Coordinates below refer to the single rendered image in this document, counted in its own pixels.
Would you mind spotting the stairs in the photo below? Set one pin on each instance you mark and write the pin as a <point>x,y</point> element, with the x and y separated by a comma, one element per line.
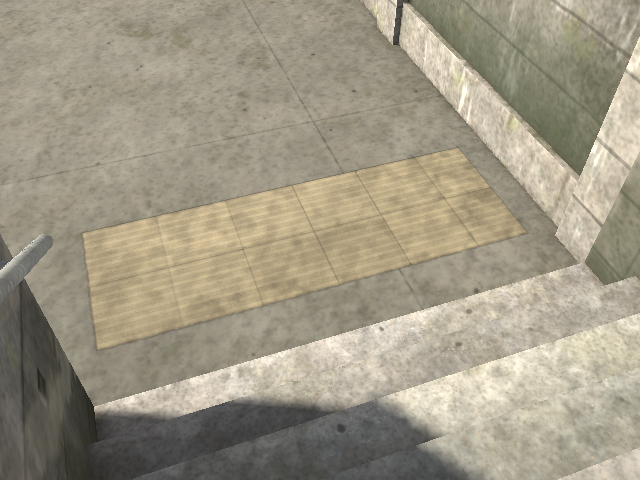
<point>535,380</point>

